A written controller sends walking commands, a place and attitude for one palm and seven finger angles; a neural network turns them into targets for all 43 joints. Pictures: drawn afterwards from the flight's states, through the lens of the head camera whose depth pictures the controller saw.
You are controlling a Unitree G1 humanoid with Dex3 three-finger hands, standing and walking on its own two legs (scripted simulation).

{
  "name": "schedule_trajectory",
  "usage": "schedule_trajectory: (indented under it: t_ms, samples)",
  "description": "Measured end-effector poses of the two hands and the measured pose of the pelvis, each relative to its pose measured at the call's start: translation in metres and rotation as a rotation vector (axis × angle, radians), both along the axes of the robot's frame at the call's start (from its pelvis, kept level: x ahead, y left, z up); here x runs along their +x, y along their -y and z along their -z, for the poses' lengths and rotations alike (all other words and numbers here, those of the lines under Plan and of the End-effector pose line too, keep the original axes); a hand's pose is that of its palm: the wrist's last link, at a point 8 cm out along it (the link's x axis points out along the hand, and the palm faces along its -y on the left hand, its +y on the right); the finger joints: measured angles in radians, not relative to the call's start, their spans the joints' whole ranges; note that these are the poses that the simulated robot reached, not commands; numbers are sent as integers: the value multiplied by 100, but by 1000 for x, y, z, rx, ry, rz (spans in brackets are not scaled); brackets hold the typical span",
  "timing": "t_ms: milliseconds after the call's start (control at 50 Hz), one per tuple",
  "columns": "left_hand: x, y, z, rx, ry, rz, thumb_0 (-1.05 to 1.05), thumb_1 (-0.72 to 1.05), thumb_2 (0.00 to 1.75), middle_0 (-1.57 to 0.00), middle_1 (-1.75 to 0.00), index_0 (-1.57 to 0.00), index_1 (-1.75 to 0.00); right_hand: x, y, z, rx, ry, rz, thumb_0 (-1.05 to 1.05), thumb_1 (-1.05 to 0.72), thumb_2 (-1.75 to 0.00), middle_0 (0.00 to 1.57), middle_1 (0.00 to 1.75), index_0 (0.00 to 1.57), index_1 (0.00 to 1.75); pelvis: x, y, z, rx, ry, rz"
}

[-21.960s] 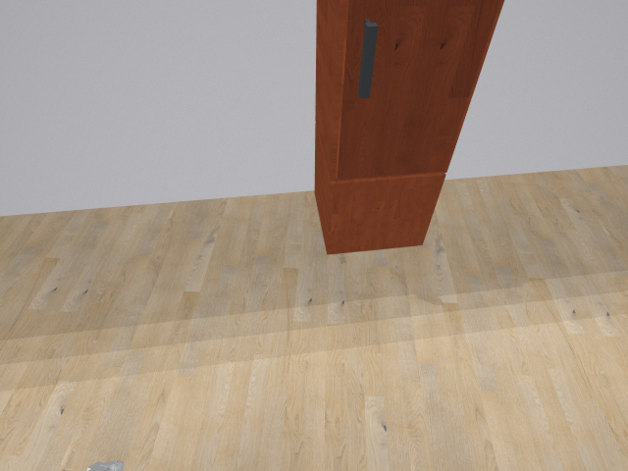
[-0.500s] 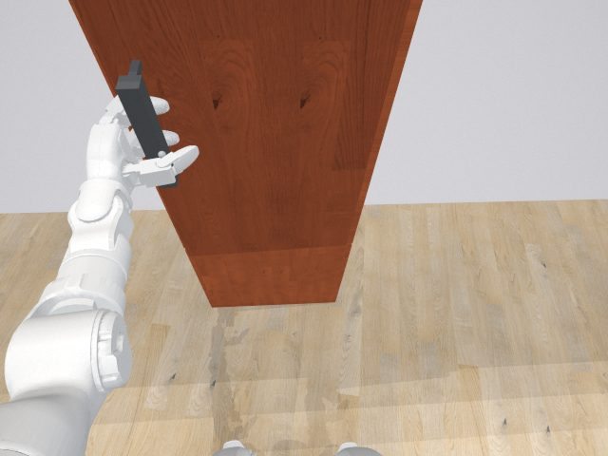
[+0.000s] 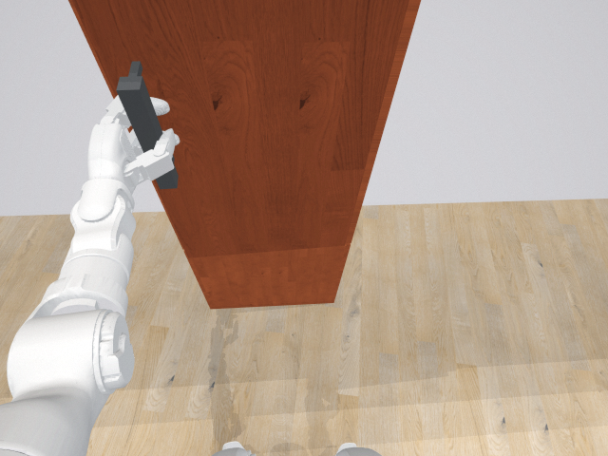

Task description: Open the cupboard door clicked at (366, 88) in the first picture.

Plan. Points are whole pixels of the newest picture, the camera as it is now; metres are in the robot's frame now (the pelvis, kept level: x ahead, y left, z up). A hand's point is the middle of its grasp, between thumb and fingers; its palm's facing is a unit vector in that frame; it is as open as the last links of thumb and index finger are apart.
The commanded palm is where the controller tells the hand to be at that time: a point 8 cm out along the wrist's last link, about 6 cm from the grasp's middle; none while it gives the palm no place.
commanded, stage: pull the door open along its arc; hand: left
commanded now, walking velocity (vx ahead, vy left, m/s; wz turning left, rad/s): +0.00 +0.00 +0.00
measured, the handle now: (153, 129) +0.54 +0.18 +0.10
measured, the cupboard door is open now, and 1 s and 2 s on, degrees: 3 43 45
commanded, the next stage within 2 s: open thumb and fingers to let go in 0.82 s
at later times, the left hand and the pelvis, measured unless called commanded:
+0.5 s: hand (200, 228) +0.36 +0.10 +0.11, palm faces +0.28 -0.96 +0.09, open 6.6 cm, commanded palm +0.30 +0.14 +0.11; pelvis +0.01 -0.01 +0.01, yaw +1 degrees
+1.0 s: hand (264, 282) +0.29 +0.03 +0.11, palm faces +0.37 -0.93 -0.04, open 6.7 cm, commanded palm +0.24 +0.07 +0.11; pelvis +0.02 -0.05 +0.02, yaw +4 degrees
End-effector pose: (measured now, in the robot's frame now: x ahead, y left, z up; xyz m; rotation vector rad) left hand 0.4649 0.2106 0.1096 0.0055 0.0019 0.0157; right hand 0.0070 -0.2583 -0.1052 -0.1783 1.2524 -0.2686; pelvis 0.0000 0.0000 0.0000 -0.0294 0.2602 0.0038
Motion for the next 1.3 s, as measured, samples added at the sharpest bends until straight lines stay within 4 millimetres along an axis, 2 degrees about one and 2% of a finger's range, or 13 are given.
schedule_trajectory:
  t_ms: [120, 220, 320, 440, 560, 640, 700, 860, 1080, 1180, 1300]
  samples:
    - [-12, 2, 1, -4, 14, 6, 0, 66, 76, -33, -135, -32, -134, 8, -1, -1, 18, 26, 5, 1, -90, -90, 20, 30, 20, 30, 4, 0, -3, 4, 14, 11]
    - [-36, 7, 2, -7, 32, 24, 0, 66, 73, -33, -134, -31, -133, 29, -3, -5, 38, 89, 1, 1, -90, -90, 20, 30, 20, 30, 9, 0, -7, 9, 40, 19]
    - [-69, 18, 3, -20, 42, 30, 0, 65, 71, -32, -134, -30, -131, 65, -6, -11, 58, 193, -33, 1, -90, -90, 20, 30, 20, 30, 13, 1, -11, 13, 72, 19]
    - [-113, 47, 4, -89, 41, -175, 1, 63, 74, -30, -134, -32, -128, 122, -17, -20, 89, 324, -153, 1, -90, -90, 20, 30, 20, 30, 14, 3, -13, 20, 107, 2]
    - [-158, 85, 0, -79, 6, -347, 1, 62, 75, -29, -132, -33, -129, 175, -33, -35, 124, 434, -253, 1, -90, -90, 20, 30, 20, 30, 16, 10, -15, 29, 145, -17]
    - [-183, 107, -4, -15, -13, -350, 1, 62, 74, -29, -131, -31, -130, 199, -41, -47, 144, 484, -280, 1, -90, -90, 20, 30, 20, 30, 19, 17, -16, 35, 175, -28]
    - [-197, 120, -5, 17, -22, -305, 0, 62, 72, -29, -131, -32, -131, 209, -43, -53, 159, 512, -286, 1, -90, -90, 20, 30, 20, 30, 21, 24, -17, 36, 200, -36]
    - [-218, 140, -8, 16, -58, -250, 0, 62, 69, -27, -125, -30, -129, 216, -32, -54, 191, 521, -295, 1, -90, -90, 20, 30, 20, 30, 27, 40, -19, 44, 238, -49]
    - [-210, 138, -6, 30, -36, -389, 0, 58, 76, -32, -128, -34, -130, 195, 1, -30, 140, 421, -298, 1, -90, -90, 20, 30, 20, 30, 20, 58, -17, 64, 224, -72]
    - [-213, 141, -5, 27, -27, -381, 1, 44, 70, -32, -127, -34, -128, 181, 10, -26, 136, 403, -268, 1, -90, -90, 20, 30, 20, 30, 18, 61, -18, 69, 220, -60]
    - [-217, 145, -4, 23, -14, -370, 1, 12, 56, -31, -125, -32, -125, 172, 15, -23, 128, 403, -247, 1, -90, -90, 20, 30, 20, 30, 15, 62, -17, 68, 224, -49]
